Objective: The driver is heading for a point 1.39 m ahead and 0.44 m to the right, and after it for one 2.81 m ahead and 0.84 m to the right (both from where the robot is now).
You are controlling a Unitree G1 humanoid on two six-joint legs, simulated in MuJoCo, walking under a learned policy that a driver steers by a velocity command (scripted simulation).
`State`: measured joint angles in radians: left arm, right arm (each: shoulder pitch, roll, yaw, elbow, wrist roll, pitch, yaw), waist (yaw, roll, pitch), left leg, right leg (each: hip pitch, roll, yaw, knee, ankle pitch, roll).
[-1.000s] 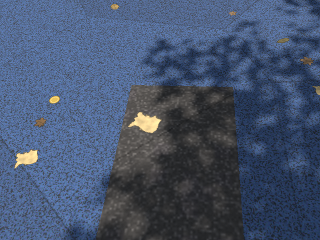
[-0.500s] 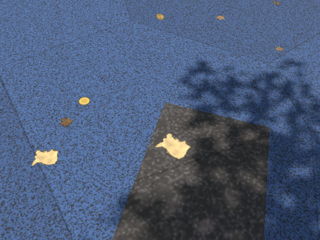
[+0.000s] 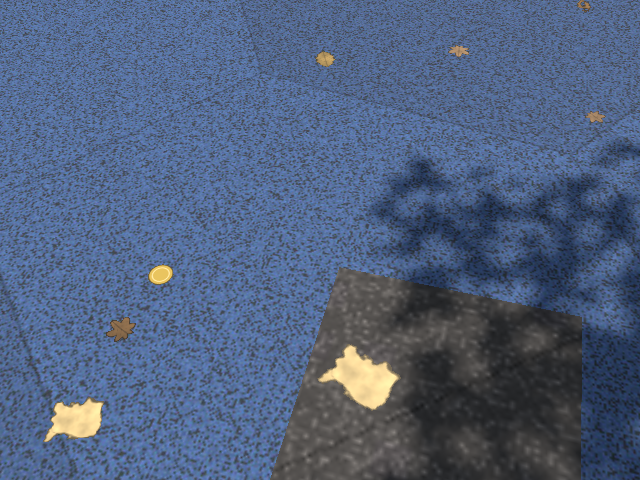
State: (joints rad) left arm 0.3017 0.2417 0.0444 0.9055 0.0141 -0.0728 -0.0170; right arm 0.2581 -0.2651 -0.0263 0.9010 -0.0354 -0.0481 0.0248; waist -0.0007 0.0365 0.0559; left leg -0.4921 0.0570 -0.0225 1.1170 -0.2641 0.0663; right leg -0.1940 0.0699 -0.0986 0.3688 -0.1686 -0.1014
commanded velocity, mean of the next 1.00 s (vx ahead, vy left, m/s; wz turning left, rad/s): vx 0.50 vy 0.00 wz -0.27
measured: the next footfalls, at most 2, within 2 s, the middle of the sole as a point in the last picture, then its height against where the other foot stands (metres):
left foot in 0.34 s outside the picture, level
right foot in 0.88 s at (384, 418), level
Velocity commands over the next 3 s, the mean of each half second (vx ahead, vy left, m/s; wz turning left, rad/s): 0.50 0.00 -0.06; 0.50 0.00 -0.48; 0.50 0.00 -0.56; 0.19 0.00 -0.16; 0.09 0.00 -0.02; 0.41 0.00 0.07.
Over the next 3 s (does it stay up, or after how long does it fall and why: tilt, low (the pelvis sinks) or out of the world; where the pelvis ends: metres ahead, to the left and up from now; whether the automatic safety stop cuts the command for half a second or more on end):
stays up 1.11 -0.36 -0.01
